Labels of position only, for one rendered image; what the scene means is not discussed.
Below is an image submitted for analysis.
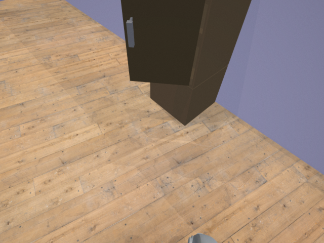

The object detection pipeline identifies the cupboard door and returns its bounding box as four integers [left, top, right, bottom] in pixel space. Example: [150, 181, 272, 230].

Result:
[121, 0, 205, 86]

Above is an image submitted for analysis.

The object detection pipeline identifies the handle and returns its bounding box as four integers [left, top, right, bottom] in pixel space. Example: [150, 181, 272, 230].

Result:
[126, 17, 135, 48]

